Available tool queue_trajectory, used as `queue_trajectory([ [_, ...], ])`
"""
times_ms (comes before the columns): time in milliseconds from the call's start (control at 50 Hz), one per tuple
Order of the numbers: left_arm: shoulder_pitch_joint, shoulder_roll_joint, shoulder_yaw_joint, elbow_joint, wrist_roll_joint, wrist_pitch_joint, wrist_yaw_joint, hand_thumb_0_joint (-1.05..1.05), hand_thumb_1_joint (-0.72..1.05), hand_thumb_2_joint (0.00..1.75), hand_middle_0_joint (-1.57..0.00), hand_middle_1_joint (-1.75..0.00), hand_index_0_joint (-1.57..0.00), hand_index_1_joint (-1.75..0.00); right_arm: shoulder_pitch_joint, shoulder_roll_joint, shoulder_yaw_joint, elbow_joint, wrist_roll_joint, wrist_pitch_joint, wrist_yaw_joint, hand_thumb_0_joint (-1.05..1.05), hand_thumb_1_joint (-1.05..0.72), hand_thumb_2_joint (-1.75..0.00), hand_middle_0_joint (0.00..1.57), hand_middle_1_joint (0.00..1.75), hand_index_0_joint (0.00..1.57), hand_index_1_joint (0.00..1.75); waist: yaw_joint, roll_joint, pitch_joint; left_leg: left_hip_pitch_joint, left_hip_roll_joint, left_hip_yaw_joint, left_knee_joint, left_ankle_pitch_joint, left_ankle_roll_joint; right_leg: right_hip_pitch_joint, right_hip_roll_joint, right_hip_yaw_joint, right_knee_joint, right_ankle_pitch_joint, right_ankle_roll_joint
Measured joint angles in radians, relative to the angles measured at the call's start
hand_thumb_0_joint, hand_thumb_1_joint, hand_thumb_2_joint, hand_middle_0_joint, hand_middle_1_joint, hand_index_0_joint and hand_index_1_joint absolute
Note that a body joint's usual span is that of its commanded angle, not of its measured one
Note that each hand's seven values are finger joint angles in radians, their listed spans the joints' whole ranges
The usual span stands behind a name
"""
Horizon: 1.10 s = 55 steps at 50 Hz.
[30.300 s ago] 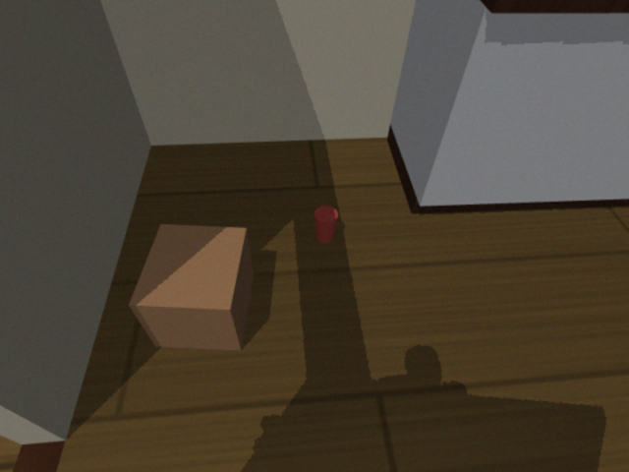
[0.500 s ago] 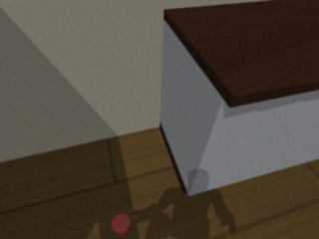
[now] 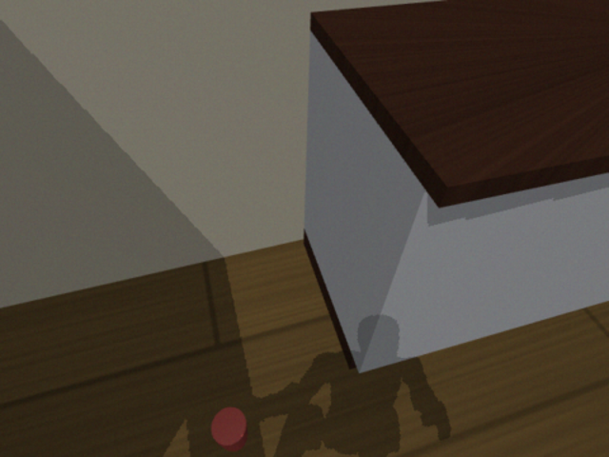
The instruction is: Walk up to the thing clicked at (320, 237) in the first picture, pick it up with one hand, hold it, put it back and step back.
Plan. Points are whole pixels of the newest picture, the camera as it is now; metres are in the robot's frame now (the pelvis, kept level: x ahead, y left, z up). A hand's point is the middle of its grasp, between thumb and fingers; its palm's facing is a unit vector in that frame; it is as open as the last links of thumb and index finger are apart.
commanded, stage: stand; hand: left
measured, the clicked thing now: (232, 432) +0.31 +0.20 -0.71
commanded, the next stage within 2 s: step back in 0.26 s
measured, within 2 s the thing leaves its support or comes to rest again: neither
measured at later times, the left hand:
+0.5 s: hand out of the picture +0.08 +0.28 -0.17, palm faces -0.02 -0.93 -0.38, open 7.4 cm
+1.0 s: hand out of the picture -0.02 +0.32 -0.18, palm faces -0.10 -0.92 -0.38, open 7.4 cm
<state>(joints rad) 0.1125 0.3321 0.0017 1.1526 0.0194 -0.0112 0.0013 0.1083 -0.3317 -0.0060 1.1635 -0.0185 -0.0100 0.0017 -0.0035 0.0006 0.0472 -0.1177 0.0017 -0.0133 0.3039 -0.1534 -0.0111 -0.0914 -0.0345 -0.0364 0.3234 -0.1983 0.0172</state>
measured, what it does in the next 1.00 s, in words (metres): walks backwards: left foot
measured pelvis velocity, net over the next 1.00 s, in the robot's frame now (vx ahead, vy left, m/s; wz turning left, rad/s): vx -0.13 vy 0.06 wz -0.06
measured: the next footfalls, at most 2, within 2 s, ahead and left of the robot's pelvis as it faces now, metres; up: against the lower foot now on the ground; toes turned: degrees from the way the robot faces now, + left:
left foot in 0.56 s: -0.01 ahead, +0.13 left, +0.00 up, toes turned -1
right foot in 1.02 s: -0.12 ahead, -0.07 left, +0.00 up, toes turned +0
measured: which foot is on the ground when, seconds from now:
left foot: down 0.00-0.40, up 0.42-0.54, down 0.56-1.00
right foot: down 0.00-0.58, up 0.60-1.00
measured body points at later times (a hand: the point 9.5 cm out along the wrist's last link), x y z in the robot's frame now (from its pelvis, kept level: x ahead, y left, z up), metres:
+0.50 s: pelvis -0.03 +0.02 -0.02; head +0.02 +0.02 +0.43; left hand +0.08 +0.33 -0.14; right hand +0.06 -0.31 -0.14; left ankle -0.03 +0.13 -0.73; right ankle -0.01 -0.13 -0.75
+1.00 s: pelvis -0.13 +0.06 -0.03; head -0.05 +0.06 +0.41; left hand -0.01 +0.36 -0.16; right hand -0.03 -0.25 -0.15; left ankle -0.05 +0.13 -0.75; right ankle -0.16 -0.07 -0.74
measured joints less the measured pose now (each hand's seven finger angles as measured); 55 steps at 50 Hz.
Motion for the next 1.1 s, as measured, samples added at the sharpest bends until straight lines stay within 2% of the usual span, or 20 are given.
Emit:
queue_trajectory([
  [260, -0.004, 0.001, -0.002, -0.011, -0.001, -0.002, 0.0, 0.01, 0.9, 0.9, -0.21, -0.3, -0.2, -0.3, -0.006, -0.002, 0.001, -0.006, 0.001, 0.0, 0.001, 0.0, -0.9, -0.9, 0.2, 0.3, 0.2, 0.3, -0.001, 0.001, -0.004, 0.007, 0.006, -0.002, -0.002, -0.004, -0.006, 0.008, 0.006, -0.002, -0.003, -0.003, -0.005],
  [320, -0.014, 0.004, 0.024, -0.039, -0.017, 0.005, -0.003, 0.01, 0.9, 0.9, -0.21, -0.3, -0.2, -0.3, -0.021, -0.013, -0.01, -0.041, 0.012, 0.015, 0.008, 0.01, -0.9, -0.9, 0.2, 0.3, 0.2, 0.3, -0.008, 0.009, 0.021, -0.043, 0.011, -0.008, 0.07, -0.028, -0.003, -0.027, 0.012, -0.007, 0.042, -0.016, -0.009],
  [400, -0.041, 0.02, 0.05, -0.091, -0.019, 0.021, 0.0, 0.01, 0.9, 0.9, -0.21, -0.3, -0.21, -0.3, -0.045, -0.039, -0.029, -0.102, 0.021, 0.028, 0.01, 0.0, -0.9, -0.9, 0.2, 0.3, 0.2, 0.3, -0.016, 0.019, 0.086, -0.135, 0.011, -0.013, 0.213, -0.051, 0.021, -0.084, 0.012, -0.013, 0.116, -0.031, -0.013],
  [500, -0.065, 0.041, 0.064, -0.153, 0.007, 0.045, 0.002, 0.01, 0.9, 0.9, -0.21, -0.3, -0.21, -0.3, -0.022, -0.068, -0.053, -0.164, 0.017, 0.054, 0.018, 0.0, -0.9, -0.9, 0.2, 0.3, 0.2, 0.3, -0.017, -0.003, 0.114, -0.216, -0.041, -0.019, 0.474, -0.27, 0.062, -0.164, -0.024, 0.004, 0.226, -0.064, 0.0],
  [520, -0.07, 0.046, 0.064, -0.164, 0.009, 0.049, 0.002, 0.01, 0.9, 0.9, -0.21, -0.3, -0.2, -0.3, -0.01, -0.071, -0.056, -0.172, 0.018, 0.055, 0.02, 0.0, -0.9, -0.9, 0.2, 0.3, 0.2, 0.3, -0.021, -0.009, 0.113, -0.209, -0.042, -0.017, 0.473, -0.267, 0.065, -0.181, -0.032, 0.004, 0.246, -0.071, 0.006],
  [560, -0.083, 0.056, 0.063, -0.189, 0.005, 0.056, 0.002, 0.01, 0.9, 0.9, -0.21, -0.3, -0.2, -0.3, 0.019, -0.078, -0.059, -0.185, 0.014, 0.048, 0.02, 0.0, -0.9, -0.9, 0.2, 0.3, 0.2, 0.3, -0.029, -0.012, 0.108, -0.169, -0.03, -0.014, 0.38, -0.168, 0.059, -0.22, -0.04, -0.001, 0.301, -0.091, 0.02],
  [580, -0.097, 0.062, 0.064, -0.202, -0.002, 0.06, 0.003, 0.01, 0.9, 0.9, -0.21, -0.3, -0.2, -0.3, 0.025, -0.075, -0.063, -0.186, 0.008, 0.045, 0.017, 0.0, -0.9, -0.9, 0.2, 0.3, 0.2, 0.3, -0.029, -0.023, 0.115, -0.166, -0.038, -0.012, 0.368, -0.202, 0.054, -0.248, -0.045, 0.013, 0.342, -0.098, 0.008],
  [620, -0.125, 0.074, 0.07, -0.225, -0.009, 0.069, 0.013, 0.01, 0.9, 0.9, -0.21, -0.3, -0.2, -0.3, 0.028, -0.054, -0.06, -0.187, -0.005, 0.042, 0.013, 0.0, -0.91, -0.9, 0.2, 0.3, 0.2, 0.3, -0.022, -0.049, 0.151, -0.172, -0.05, 0.0, 0.378, -0.21, 0.063, -0.298, 0.0, 0.111, 0.472, -0.241, -0.023],
  [660, -0.134, 0.076, 0.07, -0.238, -0.01, 0.074, 0.024, 0.01, 0.91, 0.9, -0.2, -0.3, -0.2, -0.3, 0.039, -0.034, -0.051, -0.198, -0.009, 0.04, 0.012, 0.0, -0.9, -0.9, 0.2, 0.3, 0.2, 0.3, -0.034, -0.051, 0.165, -0.18, -0.046, -0.012, 0.359, -0.185, 0.068, -0.339, 0.073, 0.172, 0.613, -0.344, -0.037],
  [700, -0.133, 0.072, 0.065, -0.243, -0.015, 0.079, 0.027, 0.01, 0.91, 0.9, -0.2, -0.3, -0.2, -0.3, 0.048, -0.019, -0.044, -0.207, -0.014, 0.042, 0.007, 0.0, -0.9, -0.9, 0.2, 0.3, 0.2, 0.3, -0.043, -0.049, 0.164, -0.184, -0.044, -0.02, 0.316, -0.148, 0.072, -0.369, 0.124, 0.202, 0.726, -0.351, -0.044],
  [760, -0.103, 0.064, 0.059, -0.255, -0.016, 0.077, 0.025, 0.01, 0.91, 0.9, -0.2, -0.3, -0.2, -0.3, 0.044, -0.009, -0.042, -0.226, -0.015, 0.043, -0.005, 0.01, -0.9, -0.9, 0.2, 0.3, 0.2, 0.3, -0.032, -0.051, 0.158, -0.186, -0.043, 0.002, 0.266, -0.108, 0.079, -0.378, 0.143, 0.21, 0.806, -0.301, -0.035],
  [840, -0.045, 0.057, 0.058, -0.251, -0.009, 0.077, 0.021, 0.01, 0.91, 0.9, -0.2, -0.3, -0.2, -0.3, 0.028, 0.0, -0.045, -0.264, -0.009, 0.033, -0.018, 0.01, -0.9, -0.9, 0.2, 0.3, 0.2, 0.3, -0.026, -0.05, 0.156, -0.19, -0.046, 0.038, 0.261, -0.093, 0.089, -0.309, 0.118, 0.188, 0.727, -0.294, -0.004],
  [900, -0.017, 0.053, 0.062, -0.245, -0.006, 0.08, 0.02, 0.01, 0.91, 0.9, -0.21, -0.3, -0.2, -0.3, 0.011, 0.002, -0.043, -0.291, -0.009, 0.029, -0.019, 0.01, -0.9, -0.9, 0.2, 0.3, 0.2, 0.3, -0.023, -0.045, 0.16, -0.204, -0.046, 0.062, 0.28, -0.089, 0.092, -0.256, 0.097, 0.168, 0.625, -0.304, 0.0],
  [960, 0.001, 0.048, 0.065, -0.243, -0.001, 0.074, 0.013, 0.01, 0.91, 0.9, -0.21, -0.3, -0.2, -0.3, -0.009, -0.007, -0.04, -0.305, -0.009, 0.033, -0.015, 0.0, -0.9, -0.9, 0.2, 0.3, 0.2, 0.3, -0.017, -0.027, 0.162, -0.23, -0.038, 0.08, 0.308, -0.084, 0.091, -0.211, 0.075, 0.129, 0.512, -0.292, -0.009],
  [1020, 0.022, 0.043, 0.07, -0.245, 0.005, 0.061, 0.003, 0.01, 0.91, 0.9, -0.21, -0.3, -0.2, -0.3, -0.022, -0.021, -0.04, -0.304, -0.004, 0.041, -0.009, 0.0, -0.9, -0.9, 0.2, 0.3, 0.2, 0.3, -0.006, -0.006, 0.149, -0.265, -0.026, 0.094, 0.345, -0.081, 0.08, -0.149, 0.061, 0.098, 0.353, -0.201, -0.033],
  [1060, 0.034, 0.023, 0.071, -0.243, 0.013, 0.054, -0.001, 0.01, 0.91, 0.9, -0.21, -0.3, -0.2, -0.3, -0.031, -0.04, -0.045, -0.29, 0.004, 0.049, -0.008, 0.0, -0.9, -0.9, 0.2, 0.3, 0.2, 0.3, -0.012, 0.049, 0.15, -0.276, 0.002, 0.065, 0.362, -0.072, 0.068, -0.134, 0.09, 0.07, 0.322, -0.172, -0.036],
  [1100, 0.058, 0.022, 0.067, -0.255, 0.017, 0.053, -0.009, 0.01, 0.91, 0.9, -0.21, -0.3, -0.2, -0.3, -0.021, -0.039, -0.048, -0.277, 0.009, 0.057, -0.008, 0.01, -0.9, -0.9, 0.2, 0.3, 0.2, 0.3, -0.006, 0.044, 0.13, -0.306, -0.038, 0.017, 0.453, -0.212, 0.041, -0.145, 0.079, 0.067, 0.325, -0.162, -0.044],
])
